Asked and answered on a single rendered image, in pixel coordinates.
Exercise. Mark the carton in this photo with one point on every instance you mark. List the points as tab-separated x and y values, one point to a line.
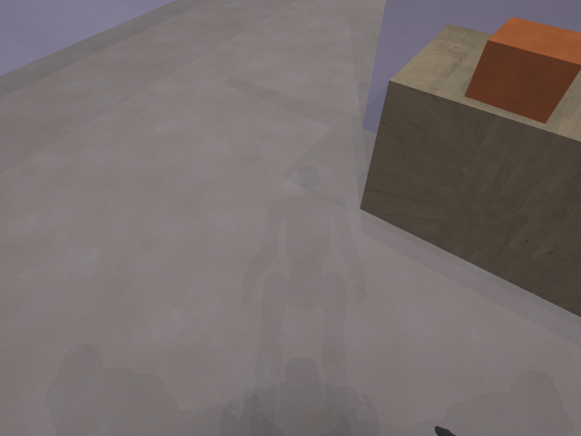
526	68

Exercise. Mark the pedestal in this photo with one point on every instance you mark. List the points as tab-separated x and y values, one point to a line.
496	189

